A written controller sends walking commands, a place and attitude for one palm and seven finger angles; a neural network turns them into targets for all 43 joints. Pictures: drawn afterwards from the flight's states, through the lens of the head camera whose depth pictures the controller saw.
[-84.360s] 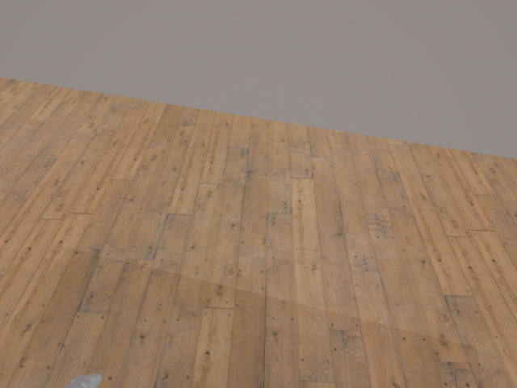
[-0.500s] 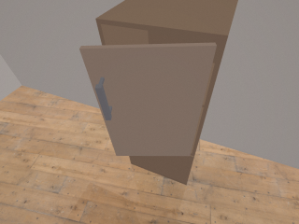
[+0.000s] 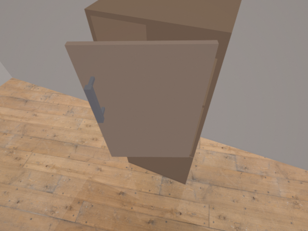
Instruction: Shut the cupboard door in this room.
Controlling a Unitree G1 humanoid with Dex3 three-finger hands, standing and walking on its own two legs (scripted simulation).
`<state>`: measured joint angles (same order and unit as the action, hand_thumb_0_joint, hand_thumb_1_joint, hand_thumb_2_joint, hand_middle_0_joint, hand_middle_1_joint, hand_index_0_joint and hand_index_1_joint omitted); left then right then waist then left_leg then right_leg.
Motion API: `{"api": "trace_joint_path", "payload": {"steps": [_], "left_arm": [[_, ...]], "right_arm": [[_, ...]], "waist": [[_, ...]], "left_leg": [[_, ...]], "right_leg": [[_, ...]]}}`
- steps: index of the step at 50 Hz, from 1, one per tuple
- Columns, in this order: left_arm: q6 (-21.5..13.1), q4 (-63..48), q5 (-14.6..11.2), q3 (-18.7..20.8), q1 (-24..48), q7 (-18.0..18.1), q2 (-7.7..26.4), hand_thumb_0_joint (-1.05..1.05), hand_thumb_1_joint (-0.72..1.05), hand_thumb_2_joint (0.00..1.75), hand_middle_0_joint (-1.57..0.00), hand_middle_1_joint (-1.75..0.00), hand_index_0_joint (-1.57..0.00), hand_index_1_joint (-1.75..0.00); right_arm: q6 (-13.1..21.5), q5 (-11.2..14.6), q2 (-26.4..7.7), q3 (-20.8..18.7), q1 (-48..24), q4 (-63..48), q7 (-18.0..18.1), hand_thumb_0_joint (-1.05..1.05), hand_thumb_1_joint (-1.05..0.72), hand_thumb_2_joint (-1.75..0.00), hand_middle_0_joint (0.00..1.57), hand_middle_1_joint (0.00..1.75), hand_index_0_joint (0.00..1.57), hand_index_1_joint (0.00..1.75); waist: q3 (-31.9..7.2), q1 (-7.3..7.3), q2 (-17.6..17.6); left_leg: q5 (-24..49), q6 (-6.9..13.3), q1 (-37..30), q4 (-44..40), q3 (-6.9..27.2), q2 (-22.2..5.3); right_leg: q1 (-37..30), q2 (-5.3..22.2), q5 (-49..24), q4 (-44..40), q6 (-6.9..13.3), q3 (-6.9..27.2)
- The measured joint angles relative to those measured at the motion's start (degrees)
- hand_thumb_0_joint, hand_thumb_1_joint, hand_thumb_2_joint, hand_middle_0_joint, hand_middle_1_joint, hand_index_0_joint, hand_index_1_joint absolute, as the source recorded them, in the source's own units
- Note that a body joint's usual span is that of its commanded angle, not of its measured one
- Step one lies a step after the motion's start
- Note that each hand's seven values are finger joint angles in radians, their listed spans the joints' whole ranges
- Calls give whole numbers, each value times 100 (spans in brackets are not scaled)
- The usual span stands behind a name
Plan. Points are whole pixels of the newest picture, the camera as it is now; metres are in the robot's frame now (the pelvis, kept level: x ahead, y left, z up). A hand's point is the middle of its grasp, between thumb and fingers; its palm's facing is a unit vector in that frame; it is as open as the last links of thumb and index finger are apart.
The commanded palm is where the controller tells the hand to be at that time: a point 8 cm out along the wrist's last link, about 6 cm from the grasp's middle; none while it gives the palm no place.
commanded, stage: look again from close up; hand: left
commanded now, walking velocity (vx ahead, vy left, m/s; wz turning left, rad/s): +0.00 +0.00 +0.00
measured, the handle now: (96, 100) +0.46 +0.20 +0.07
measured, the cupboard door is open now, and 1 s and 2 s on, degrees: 21 21 21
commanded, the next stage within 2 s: raise the hand and make a fist in 0.28 s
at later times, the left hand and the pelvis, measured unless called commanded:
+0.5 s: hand (86, 228) +0.14 +0.19 -0.09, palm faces +0.25 -0.95 -0.18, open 7.4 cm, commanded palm +0.10 +0.23 -0.06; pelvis +0.01 -0.01 -0.01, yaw +3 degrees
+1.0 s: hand out of the picture +0.13 +0.19 -0.02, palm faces +0.01 -1.00 -0.05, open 5.2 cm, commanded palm +0.11 +0.24 -0.01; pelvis -0.07 +0.01 -0.09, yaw +5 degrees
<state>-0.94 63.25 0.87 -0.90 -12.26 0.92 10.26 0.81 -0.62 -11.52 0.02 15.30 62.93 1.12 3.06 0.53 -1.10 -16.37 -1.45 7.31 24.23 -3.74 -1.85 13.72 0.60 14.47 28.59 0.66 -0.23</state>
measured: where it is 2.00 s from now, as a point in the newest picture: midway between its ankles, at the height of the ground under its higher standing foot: outside the picture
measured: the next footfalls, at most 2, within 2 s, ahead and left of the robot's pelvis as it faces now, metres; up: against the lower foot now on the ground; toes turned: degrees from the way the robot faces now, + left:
none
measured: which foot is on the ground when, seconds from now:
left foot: down 0.00-1.00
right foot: down 0.00-1.00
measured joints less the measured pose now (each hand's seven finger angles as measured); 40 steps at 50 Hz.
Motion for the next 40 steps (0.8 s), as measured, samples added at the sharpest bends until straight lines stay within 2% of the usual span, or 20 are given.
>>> {"api": "trace_joint_path", "payload": {"steps": [10, 20, 21, 22, 23, 24, 27, 30, 32, 33, 34, 36, 38, 40], "left_arm": [[-32, 27, 2, 41, 53, 20, -14, 1, 91, 89, -20, -30, -20, -30], [-69, 11, 9, 80, 29, 77, -13, 1, 90, 89, -20, -30, -20, -30], [300, -910, -178, 386, -201, -12, -37, 1, 90, 89, -20, -30, -20, -30], [289, -1980, -371, 438, -551, 33, 4, 1, 90, 89, -20, -30, -20, -30], [127, -2978, -577, 396, -919, 129, 24, 2, 90, 89, -20, -30, -20, -30], [-57, -3781, -712, 357, -1153, 214, 9, 2, 90, 89, -21, -30, -21, -30], [-898, -5010, -983, 496, -1152, 114, -160, 2, 91, 89, -22, -32, -22, -32], [-2107, -5299, -1198, 691, -890, -527, -287, 1, 91, 89, -25, -36, -25, -36], [-2910, -5320, -1293, 730, -798, -1132, -294, 1, 91, 89, -28, -39, -28, -39], [-3197, -5319, -1302, 733, -786, -1435, -271, 1, 91, 90, -29, -40, -29, -40], [-3337, -5336, -1328, 720, -805, -1695, -233, 1, 91, 90, -31, -42, -31, -42], [-3234, -5424, -1414, 670, -920, -2024, -151, 1, 90, 89, -34, -45, -34, -45], [-2902, -5582, -1488, 644, -1101, -2073, -85, 1, 90, 89, -38, -49, -38, -49], [-2627, -5872, -1509, 643, -1308, -1905, -19, 1, 90, 89, -42, -53, -41, -53]], "right_arm": [[31, -1, 140, 1, -169, 30, 25, 0, -91, -90, 20, 30, 20, 30], [6, 16, 137, -32, -216, 25, 27, 0, -91, -90, 20, 30, 20, 30], [125, 8, 136, -30, -163, -186, 146, 0, -91, -90, 20, 30, 20, 30], [377, 73, 123, -10, -33, -453, 299, 1, -91, -90, 20, 30, 20, 30], [650, 126, 72, -16, 124, -707, 388, 1, -91, -90, 20, 30, 20, 30], [929, 181, 1, -54, 251, -930, 413, 1, -91, -90, 20, 30, 20, 30], [1481, 176, -143, -256, 246, -1456, 337, 1, -91, -90, 20, 30, 20, 30], [1722, 103, -218, -388, -41, -2003, 150, 1, -91, -90, 20, 30, 20, 30], [1779, 63, -256, -441, -270, -2380, 20, 1, -91, -90, 20, 30, 20, 30], [1774, 63, -279, -466, -377, -2567, -30, 1, -91, -90, 20, 30, 20, 30], [1739, 78, -307, -482, -469, -2754, -60, 1, -91, -90, 20, 30, 20, 30], [1625, 135, -371, -491, -601, -3113, -58, 1, -91, -90, 20, 30, 20, 30], [1534, 184, -415, -466, -668, -3404, -4, 1, -91, -90, 20, 30, 19, 30], [1485, 200, -408, -407, -674, -3606, 60, 1, -91, -90, 20, 30, 19, 30]], "waist": [[-53, -30, 10], [-100, -49, -3], [48, -79, 12], [76, -119, 55], [-31, -118, 46], [-156, -54, -11], [-482, 107, -69], [-795, 94, 46], [-921, 45, 171], [-951, 7, 226], [-968, -36, 270], [-965, -126, 306], [-953, -213, 283], [-939, -285, 236]], "left_leg": [[-48, -74, -84, -44, 39, -87], [-108, -99, -23, 99, 59, -161], [-154, -51, 76, 411, -17, -206], [-223, 3, 193, 663, -16, -201], [-338, -15, 283, 771, 25, -185], [-477, -66, 375, 834, 112, -161], [-587, -51, 958, 1302, 310, -7], [-741, -27, 1806, 1961, 277, 69], [-917, -28, 2429, 2533, 233, 78], [-1015, -27, 2715, 2828, 218, 72], [-1102, -45, 2968, 3101, 210, 65], [-1248, -25, 3366, 3565, 222, 60], [-1364, -3, 3650, 3906, 278, 61], [-1420, 18, 3856, 4165, 353, 51]], "right_leg": [[-93, -82, 59, -46, 68, -50], [-147, -135, 70, -104, 87, -116], [-159, -152, 79, -31, 80, -119], [-37, -143, 153, 194, 81, -96], [116, -126, 271, 429, 80, -103], [223, -90, 395, 596, 70, -178], [703, 94, 577, 1049, 35, -345], [1596, 193, 756, 1765, 19, -282], [2248, 218, 907, 2341, 31, -216], [2540, 219, 982, 2621, 43, -191], [2794, 221, 1044, 2874, 38, -171], [3171, 226, 1163, 3286, 42, -165], [3411, 230, 1238, 3558, 38, -200], [3547, 227, 1275, 3717, 33, -264]]}}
